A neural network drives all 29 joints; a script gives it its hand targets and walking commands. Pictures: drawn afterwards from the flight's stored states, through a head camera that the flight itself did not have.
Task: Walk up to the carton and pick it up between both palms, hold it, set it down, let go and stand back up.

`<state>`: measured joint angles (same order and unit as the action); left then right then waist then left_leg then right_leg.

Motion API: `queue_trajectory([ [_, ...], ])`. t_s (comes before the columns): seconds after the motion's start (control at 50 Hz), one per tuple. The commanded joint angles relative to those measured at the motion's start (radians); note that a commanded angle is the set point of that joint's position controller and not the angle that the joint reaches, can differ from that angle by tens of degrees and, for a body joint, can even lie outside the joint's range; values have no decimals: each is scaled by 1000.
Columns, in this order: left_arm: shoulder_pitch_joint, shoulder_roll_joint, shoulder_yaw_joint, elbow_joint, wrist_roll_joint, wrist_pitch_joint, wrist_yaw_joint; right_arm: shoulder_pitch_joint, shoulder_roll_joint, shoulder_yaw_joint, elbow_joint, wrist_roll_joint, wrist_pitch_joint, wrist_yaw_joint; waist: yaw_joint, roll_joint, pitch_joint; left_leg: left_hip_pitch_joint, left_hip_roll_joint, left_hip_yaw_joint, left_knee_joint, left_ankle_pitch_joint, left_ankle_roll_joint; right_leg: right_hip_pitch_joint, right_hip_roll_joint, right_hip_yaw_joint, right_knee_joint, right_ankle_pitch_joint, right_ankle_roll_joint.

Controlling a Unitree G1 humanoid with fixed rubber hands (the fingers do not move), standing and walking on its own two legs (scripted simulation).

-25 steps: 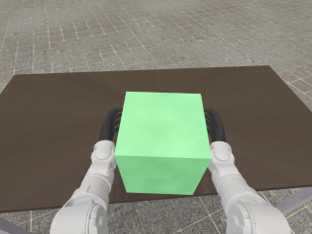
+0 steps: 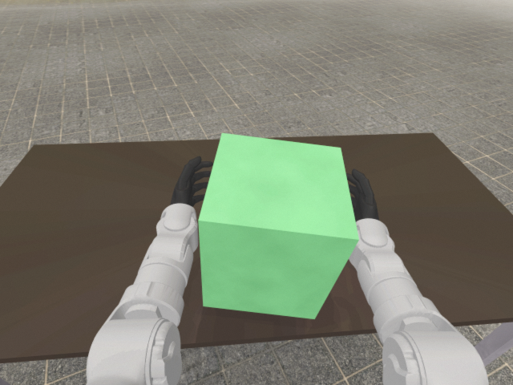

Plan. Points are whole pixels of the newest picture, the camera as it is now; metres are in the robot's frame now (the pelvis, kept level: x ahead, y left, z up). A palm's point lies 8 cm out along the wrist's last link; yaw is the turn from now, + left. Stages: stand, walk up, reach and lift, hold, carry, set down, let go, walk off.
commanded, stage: reach and lift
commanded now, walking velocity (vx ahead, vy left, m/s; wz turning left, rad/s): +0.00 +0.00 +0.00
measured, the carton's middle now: (269, 229) +0.40 +0.03 +0.06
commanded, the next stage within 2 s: hold in 1.68 s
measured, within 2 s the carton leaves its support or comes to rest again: neither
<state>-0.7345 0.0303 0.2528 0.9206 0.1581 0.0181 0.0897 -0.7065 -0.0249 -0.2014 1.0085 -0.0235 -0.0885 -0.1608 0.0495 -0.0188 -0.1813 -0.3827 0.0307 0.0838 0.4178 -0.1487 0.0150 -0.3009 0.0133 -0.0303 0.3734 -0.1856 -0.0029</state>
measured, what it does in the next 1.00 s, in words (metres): stands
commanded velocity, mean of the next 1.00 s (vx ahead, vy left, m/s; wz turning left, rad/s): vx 0.00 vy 0.00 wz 0.00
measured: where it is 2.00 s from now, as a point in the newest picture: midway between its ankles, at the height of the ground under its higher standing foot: outside the picture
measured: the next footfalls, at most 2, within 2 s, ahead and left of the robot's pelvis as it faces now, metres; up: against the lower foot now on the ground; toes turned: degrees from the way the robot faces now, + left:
none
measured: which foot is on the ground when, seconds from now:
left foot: down 0.00-1.00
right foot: down 0.00-1.00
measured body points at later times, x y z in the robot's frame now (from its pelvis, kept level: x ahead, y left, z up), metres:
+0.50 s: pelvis +0.00 +0.00 +0.00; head -0.05 +0.01 +0.45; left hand +0.39 +0.17 +0.18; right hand +0.40 -0.13 +0.16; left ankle +0.03 +0.10 -0.74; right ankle +0.00 -0.12 -0.74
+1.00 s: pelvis -0.01 +0.00 +0.00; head -0.06 +0.01 +0.45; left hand +0.39 +0.17 +0.21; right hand +0.41 -0.13 +0.19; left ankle +0.03 +0.10 -0.74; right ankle +0.00 -0.12 -0.74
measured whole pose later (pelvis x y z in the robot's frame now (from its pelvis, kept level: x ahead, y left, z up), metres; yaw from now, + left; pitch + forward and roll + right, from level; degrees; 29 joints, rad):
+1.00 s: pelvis -0.01 +0.00 +0.00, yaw +0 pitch +1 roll -1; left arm -0.76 0.02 0.29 0.46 0.24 0.55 0.05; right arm -0.84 -0.07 -0.06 0.86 0.12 0.25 -0.17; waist -0.01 -0.02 -0.15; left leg -0.26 0.03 0.08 0.40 -0.15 0.02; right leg -0.18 0.02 -0.03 0.36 -0.19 0.00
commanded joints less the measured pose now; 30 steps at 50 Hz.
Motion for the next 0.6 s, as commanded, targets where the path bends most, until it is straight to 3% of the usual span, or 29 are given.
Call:
queue_trajectory([
  [0.0, -548, -686, -310, -233, 3, 57, -170, -642, 651, 354, -258, 69, 15, 142, -27, 11, -246, 425, -38, -65, -73, 232, -32, 225, 22, -6, -127, 128, 9],
  [0.1, -544, -743, -389, -369, -41, 126, -169, -709, 677, 417, -404, 134, 44, 123, -42, 21, -325, 478, -43, -80, -44, 339, -47, 249, 37, -11, -125, 198, 10],
  [0.14, -556, -758, -423, -417, -61, 150, -169, -723, 679, 428, -448, 146, 55, 113, -62, 32, -344, 491, -48, -85, -38, 341, -50, 245, 37, -9, -126, 206, 12],
  [0.22, -551, -727, -414, -437, -52, 221, -177, -707, 648, 388, -407, 138, 111, 105, -86, 37, -233, 466, -45, -92, -71, 227, -46, 214, 31, -12, -142, 107, 10],
  [0.3, -567, -708, -377, -459, -29, 294, -187, -768, 619, 374, -423, 153, 144, 109, -75, 22, -204, 449, -43, -88, -97, 143, -36, 226, 27, -17, -146, 52, 17],
  [0.34, -573, -724, -380, -462, -30, 320, -182, -796, 613, 364, -422, 159, 156, 111, -88, 35, -202, 455, -39, -92, -103, 127, -41, 221, 27, -22, -142, 45, 14],
  [0.42, -573, -733, -389, -508, -39, 363, -177, -875, 622, 406, -517, 199, 169, 108, -76, 25, -255, 485, -42, -92, -83, 202, -37, 236, 36, -26, -138, 109, 19],
  [0.46, -564, -724, -373, -507, -25, 383, -175, -886, 615, 414, -513, 203, 183, 107, -69, 29, -243, 487, -44, -90, -82, 200, -34, 230, 38, -29, -137, 99, 20],
  [0.58, -554, -692, -344, -534, -10, 446, -192, -832, 584, 401, -476, 223, 232, 100, -92, 17, -211, 489, -50, -82, -83, 197, -27, 244, 36, -27, -141, 119, 32],
])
